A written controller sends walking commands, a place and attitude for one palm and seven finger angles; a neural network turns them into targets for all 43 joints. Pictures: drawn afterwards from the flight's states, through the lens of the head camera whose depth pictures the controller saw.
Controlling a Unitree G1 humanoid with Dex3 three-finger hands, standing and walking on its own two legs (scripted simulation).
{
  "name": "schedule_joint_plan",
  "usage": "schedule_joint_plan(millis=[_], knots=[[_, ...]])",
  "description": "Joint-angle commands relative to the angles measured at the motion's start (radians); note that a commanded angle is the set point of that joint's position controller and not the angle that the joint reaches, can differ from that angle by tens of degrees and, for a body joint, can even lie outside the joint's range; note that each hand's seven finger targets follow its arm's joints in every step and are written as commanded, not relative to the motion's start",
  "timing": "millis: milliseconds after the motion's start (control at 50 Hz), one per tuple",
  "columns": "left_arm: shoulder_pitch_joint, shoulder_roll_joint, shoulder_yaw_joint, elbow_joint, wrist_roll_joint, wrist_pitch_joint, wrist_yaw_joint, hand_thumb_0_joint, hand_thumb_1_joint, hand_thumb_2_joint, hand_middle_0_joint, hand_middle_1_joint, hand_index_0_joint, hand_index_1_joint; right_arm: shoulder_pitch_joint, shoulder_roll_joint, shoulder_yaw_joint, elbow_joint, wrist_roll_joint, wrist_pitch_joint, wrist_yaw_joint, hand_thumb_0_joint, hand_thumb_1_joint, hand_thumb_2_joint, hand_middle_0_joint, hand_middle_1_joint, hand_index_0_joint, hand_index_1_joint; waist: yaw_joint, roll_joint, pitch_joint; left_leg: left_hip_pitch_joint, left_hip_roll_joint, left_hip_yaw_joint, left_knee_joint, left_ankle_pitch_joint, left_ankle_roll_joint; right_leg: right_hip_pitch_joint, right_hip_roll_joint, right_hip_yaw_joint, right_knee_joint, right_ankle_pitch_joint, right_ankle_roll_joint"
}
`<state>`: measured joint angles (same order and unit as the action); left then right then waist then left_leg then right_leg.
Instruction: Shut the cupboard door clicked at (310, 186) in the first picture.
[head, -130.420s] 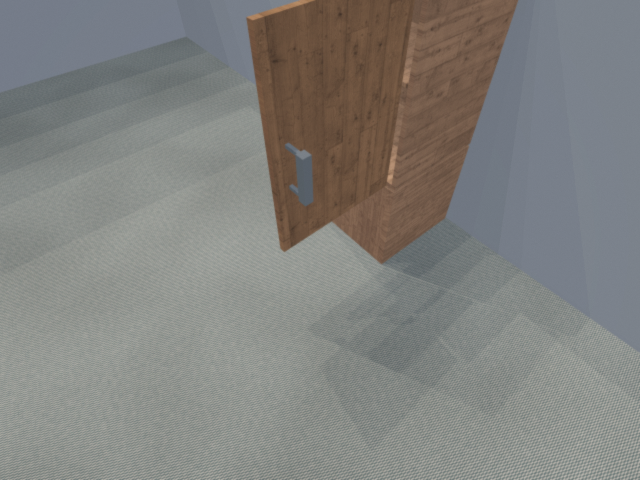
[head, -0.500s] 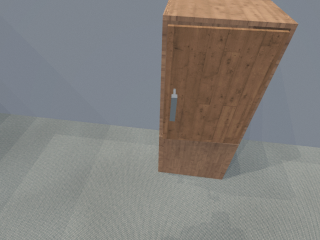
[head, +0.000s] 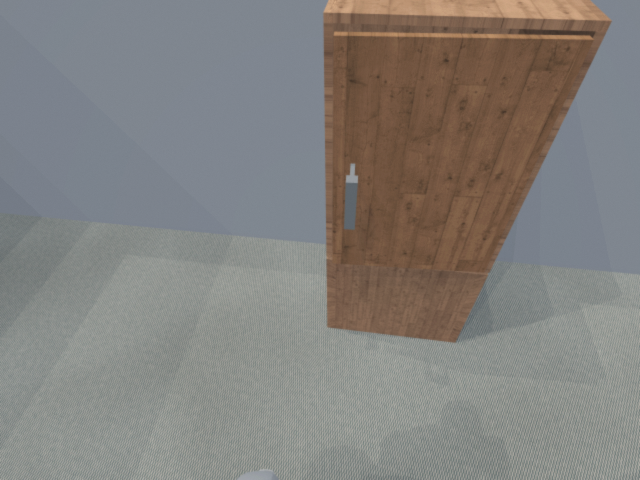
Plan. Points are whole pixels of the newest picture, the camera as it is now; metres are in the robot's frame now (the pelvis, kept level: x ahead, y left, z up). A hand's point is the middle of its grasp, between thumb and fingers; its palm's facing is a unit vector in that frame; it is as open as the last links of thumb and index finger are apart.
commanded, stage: come to a stop and stand still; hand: left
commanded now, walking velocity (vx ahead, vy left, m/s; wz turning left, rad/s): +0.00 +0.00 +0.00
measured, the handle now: (351, 196) +0.69 -0.01 -0.08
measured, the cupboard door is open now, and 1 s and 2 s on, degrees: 3 3 3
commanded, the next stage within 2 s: look again from close up in 0.78 s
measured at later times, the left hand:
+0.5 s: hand out of the picture +0.03 +0.20 -0.18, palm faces +0.00 -0.97 -0.26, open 7.3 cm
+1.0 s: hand out of the picture -0.03 +0.15 -0.18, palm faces +0.02 -0.99 -0.12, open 7.3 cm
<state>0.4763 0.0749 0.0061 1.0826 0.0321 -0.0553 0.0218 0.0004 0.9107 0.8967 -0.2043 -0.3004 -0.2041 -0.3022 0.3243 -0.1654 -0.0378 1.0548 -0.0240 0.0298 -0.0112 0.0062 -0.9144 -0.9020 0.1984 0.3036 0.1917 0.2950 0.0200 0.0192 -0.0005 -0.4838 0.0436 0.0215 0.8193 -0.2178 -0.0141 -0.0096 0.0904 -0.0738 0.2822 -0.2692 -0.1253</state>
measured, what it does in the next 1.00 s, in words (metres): steps on the spot: left foot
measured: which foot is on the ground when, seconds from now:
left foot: up 0.00-0.10, down 0.12-1.00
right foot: down 0.00-1.00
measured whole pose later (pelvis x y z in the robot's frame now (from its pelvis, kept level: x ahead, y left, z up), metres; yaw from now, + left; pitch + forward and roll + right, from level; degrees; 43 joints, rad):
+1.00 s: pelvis +0.01 +0.02 -0.01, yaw -2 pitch -1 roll +1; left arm 0.38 0.08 -0.02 1.10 0.01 -0.01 0.04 0.00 0.91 0.90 -0.21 -0.30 -0.20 -0.30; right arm 0.29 -0.12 0.02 1.14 -0.01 0.00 -0.05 0.01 -0.92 -0.90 0.20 0.30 0.19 0.30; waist 0.01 -0.01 0.05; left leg -0.27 0.02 0.06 0.46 -0.17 0.00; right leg -0.04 0.07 -0.05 0.40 -0.34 -0.08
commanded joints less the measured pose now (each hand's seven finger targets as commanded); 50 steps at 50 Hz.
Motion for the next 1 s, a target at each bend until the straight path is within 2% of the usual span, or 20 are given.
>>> schedule_joint_plan(millis=[0, 60, 80, 120, 140, 160, 200, 260, 280, 320, 360, 420, 460, 500, 540, 620, 680, 740, 880, 980], knots=[[0.066, 0.129, 0.023, -0.004, -0.003, 0.000, 0.014, 0.000, 0.900, 0.900, -0.200, -0.300, -0.200, -0.300, -0.058, 0.008, 0.019, -0.066, 0.017, -0.051, -0.004, 0.000, -0.900, -0.900, 0.200, 0.300, 0.200, 0.300, 0.012, -0.146, 0.101, 0.045, -0.036, 0.057, -0.204, -0.040, 0.009, -0.035, -0.288, 0.164, 0.011, 0.636, -0.041], [0.047, 0.114, 0.020, 0.009, -0.010, 0.009, 0.015, 0.000, 0.900, 0.900, -0.200, -0.300, -0.200, -0.300, 0.034, 0.007, 0.023, -0.012, 0.016, -0.070, -0.020, 0.000, -0.900, -0.900, 0.200, 0.300, 0.200, 0.300, -0.022, -0.130, 0.063, 0.270, -0.048, 0.054, -0.364, 0.146, 0.024, -0.110, -0.226, 0.122, 0.139, 0.630, 0.015], [0.055, 0.100, 0.018, 0.009, -0.012, 0.012, 0.017, 0.000, 0.900, 0.900, -0.200, -0.300, -0.200, -0.300, 0.067, -0.023, 0.019, 0.000, 0.011, -0.076, -0.027, 0.000, -0.900, -0.900, 0.200, 0.300, 0.200, 0.300, -0.029, -0.092, 0.034, 0.352, 0.003, 0.021, -0.365, 0.282, 0.045, -0.143, -0.204, 0.117, 0.196, 0.550, 0.036], [0.088, 0.051, 0.007, 0.007, -0.018, 0.024, 0.027, 0.000, 0.900, 0.900, -0.200, -0.300, -0.200, -0.300, 0.086, -0.088, 0.011, 0.003, 0.006, -0.079, -0.042, 0.000, -0.900, -0.900, 0.200, 0.300, 0.200, 0.300, -0.017, 0.036, 0.004, 0.449, 0.169, -0.113, -0.322, 0.596, 0.134, -0.248, -0.149, 0.095, 0.228, 0.203, 0.076], [0.092, 0.035, 0.003, 0.003, -0.013, 0.032, 0.035, 0.000, 0.900, 0.900, -0.200, -0.300, -0.200, -0.300, 0.063, -0.090, 0.012, -0.003, 0.010, -0.070, -0.049, 0.000, -0.900, -0.900, 0.200, 0.300, 0.200, 0.300, -0.003, 0.051, 0.051, 0.401, 0.198, -0.121, -0.328, 0.641, 0.154, -0.247, -0.142, 0.097, 0.177, 0.064, 0.087], [0.092, 0.050, 0.005, 0.016, -0.017, 0.042, 0.035, 0.000, 0.900, 0.900, -0.200, -0.300, -0.200, -0.300, 0.010, -0.072, 0.024, -0.001, 0.017, -0.065, -0.055, 0.000, -0.900, -0.900, 0.200, 0.300, 0.200, 0.300, 0.015, 0.130, 0.070, 0.350, 0.181, -0.131, -0.348, 0.636, 0.153, -0.224, -0.152, 0.103, 0.135, 0.046, 0.102], [0.053, 0.089, 0.010, 0.005, -0.019, 0.053, 0.031, 0.000, 0.900, 0.900, -0.200, -0.300, -0.200, -0.300, -0.030, -0.058, 0.027, -0.018, 0.022, -0.056, -0.058, 0.000, -0.900, -0.900, 0.200, 0.300, 0.200, 0.300, 0.006, 0.085, 0.085, 0.309, 0.148, -0.117, -0.376, 0.581, 0.124, -0.187, -0.166, 0.113, 0.100, 0.125, 0.104], [0.020, 0.119, 0.024, -0.026, -0.007, 0.060, 0.035, 0.000, 0.900, 0.900, -0.200, -0.300, -0.200, -0.300, -0.013, -0.076, 0.006, -0.022, 0.019, -0.044, -0.065, 0.000, -0.900, -0.900, 0.200, 0.300, 0.200, 0.300, -0.017, -0.044, 0.039, 0.352, 0.121, -0.062, -0.284, 0.646, 0.099, -0.184, -0.178, 0.114, 0.160, 0.464, 0.118], [0.012, 0.127, 0.028, -0.048, -0.006, 0.065, 0.035, 0.000, 0.900, 0.900, -0.200, -0.300, -0.200, -0.300, 0.000, -0.093, 0.000, -0.025, 0.018, -0.041, -0.067, 0.000, -0.900, -0.900, 0.200, 0.300, 0.200, 0.300, -0.023, -0.043, 0.004, 0.371, 0.129, -0.058, -0.276, 0.669, 0.104, -0.190, -0.175, 0.107, 0.193, 0.488, 0.122], [-0.011, 0.127, 0.035, -0.089, -0.007, 0.071, 0.035, 0.000, 0.900, 0.900, -0.200, -0.300, -0.200, -0.300, 0.015, -0.119, -0.012, -0.030, 0.016, -0.034, -0.070, 0.000, -0.900, -0.900, 0.200, 0.300, 0.200, 0.300, -0.030, -0.003, -0.052, 0.404, 0.169, -0.102, -0.295, 0.720, 0.130, -0.211, -0.151, 0.091, 0.243, 0.368, 0.122], [-0.020, 0.120, 0.038, -0.117, -0.008, 0.075, 0.031, 0.000, 0.900, 0.900, -0.200, -0.300, -0.200, -0.300, -0.002, -0.131, -0.018, -0.047, 0.014, -0.031, -0.070, 0.000, -0.900, -0.900, 0.200, 0.300, 0.200, 0.300, -0.021, 0.037, -0.088, 0.381, 0.205, -0.148, -0.328, 0.696, 0.161, -0.200, -0.133, 0.086, 0.278, 0.213, 0.122], [-0.017, 0.116, 0.042, -0.126, -0.008, 0.080, 0.021, 0.000, 0.900, 0.900, -0.200, -0.300, -0.200, -0.300, -0.066, -0.123, -0.016, -0.073, 0.008, -0.026, -0.061, 0.000, -0.900, -0.900, 0.200, 0.300, 0.200, 0.300, 0.003, 0.038, -0.064, 0.267, 0.182, -0.142, -0.368, 0.425, 0.152, -0.165, -0.133, 0.104, 0.224, 0.093, 0.110], [-0.018, 0.135, 0.043, -0.128, -0.004, 0.075, 0.019, 0.000, 0.900, 0.900, -0.200, -0.300, -0.200, -0.300, -0.089, -0.088, -0.009, -0.085, 0.009, -0.023, -0.049, 0.000, -0.900, -0.900, 0.200, 0.300, 0.200, 0.300, 0.007, -0.046, -0.038, 0.184, 0.104, -0.085, -0.346, 0.170, 0.093, -0.131, -0.181, 0.173, 0.132, 0.180, 0.097], [-0.044, 0.164, 0.041, -0.134, -0.003, 0.068, 0.024, 0.000, 0.900, 0.900, -0.200, -0.300, -0.200, -0.300, -0.098, -0.046, 0.002, -0.086, 0.007, -0.014, -0.039, 0.000, -0.900, -0.900, 0.200, 0.300, 0.200, 0.300, 0.001, -0.173, 0.004, 0.119, 0.008, 0.017, -0.273, -0.002, 0.035, -0.124, -0.285, 0.262, 0.069, 0.335, 0.084], [-0.071, 0.160, 0.032, -0.131, -0.007, 0.058, 0.031, 0.000, 0.900, 0.900, -0.200, -0.300, -0.200, -0.300, -0.112, -0.034, 0.006, -0.075, 0.009, -0.005, -0.032, 0.000, -0.900, -0.900, 0.200, 0.300, 0.200, 0.300, -0.002, -0.185, 0.054, 0.106, -0.005, -0.001, -0.196, -0.116, 0.024, -0.160, -0.311, 0.261, 0.056, 0.450, 0.064], [-0.090, 0.159, 0.021, -0.115, -0.017, 0.048, 0.029, 0.000, 0.900, 0.900, -0.200, -0.300, -0.200, -0.300, -0.074, -0.024, 0.018, -0.035, 0.013, -0.006, -0.029, 0.000, -0.900, -0.900, 0.200, 0.300, 0.200, 0.300, -0.023, -0.133, 0.101, 0.172, 0.010, -0.017, -0.239, -0.031, 0.022, -0.213, -0.284, 0.227, 0.049, 0.361, 0.052], [-0.072, 0.150, 0.014, -0.092, -0.023, 0.044, 0.027, 0.000, 0.900, 0.900, -0.200, -0.300, -0.200, -0.300, -0.036, -0.026, 0.027, -0.002, 0.015, -0.016, -0.032, 0.000, -0.900, -0.900, 0.200, 0.300, 0.200, 0.300, -0.025, -0.061, 0.160, 0.250, 0.037, -0.038, -0.330, 0.114, 0.030, -0.278, -0.230, 0.204, 0.027, 0.234, 0.099], [-0.046, 0.148, 0.010, -0.060, -0.025, 0.049, 0.026, 0.000, 0.900, 0.900, -0.200, -0.300, -0.200, -0.300, -0.025, -0.028, 0.034, 0.016, 0.017, -0.021, -0.034, 0.000, -0.900, -0.900, 0.200, 0.300, 0.200, 0.300, -0.016, 0.004, 0.181, 0.249, 0.046, -0.046, -0.364, 0.108, 0.033, -0.263, -0.206, 0.192, -0.003, 0.131, 0.117], [-0.009, 0.117, 0.003, -0.017, -0.026, 0.038, 0.027, 0.000, 0.900, 0.900, -0.200, -0.300, -0.200, -0.300, 0.011, -0.033, 0.038, 0.044, 0.018, -0.044, -0.042, 0.000, -0.900, -0.900, 0.200, 0.300, 0.200, 0.300, -0.010, -0.021, 0.056, 0.299, 0.055, -0.050, -0.389, 0.178, 0.043, -0.145, -0.195, 0.160, 0.016, 0.226, 0.121], [0.006, 0.095, -0.002, 0.003, -0.025, 0.036, 0.028, 0.000, 0.900, 0.900, -0.200, -0.300, -0.200, -0.300, 0.020, -0.027, 0.040, 0.058, 0.018, -0.049, -0.043, 0.000, -0.900, -0.900, 0.200, 0.300, 0.200, 0.300, -0.010, -0.028, 0.064, 0.303, 0.057, -0.057, -0.405, 0.191, 0.048, -0.145, -0.189, 0.153, 0.018, 0.207, 0.112]])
